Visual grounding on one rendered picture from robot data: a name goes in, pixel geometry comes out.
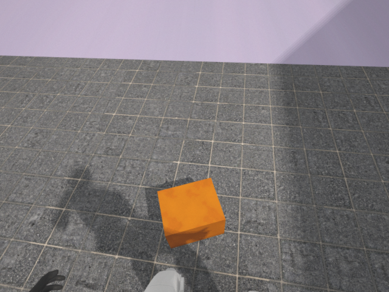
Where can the carton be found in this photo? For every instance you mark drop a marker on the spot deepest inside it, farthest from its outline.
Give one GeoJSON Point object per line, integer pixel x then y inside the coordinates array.
{"type": "Point", "coordinates": [191, 212]}

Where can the robot left hand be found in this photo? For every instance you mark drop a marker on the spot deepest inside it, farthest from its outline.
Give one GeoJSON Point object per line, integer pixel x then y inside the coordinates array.
{"type": "Point", "coordinates": [42, 286]}

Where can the robot left thigh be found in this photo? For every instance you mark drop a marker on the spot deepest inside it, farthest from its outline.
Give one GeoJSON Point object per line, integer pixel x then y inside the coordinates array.
{"type": "Point", "coordinates": [166, 281]}

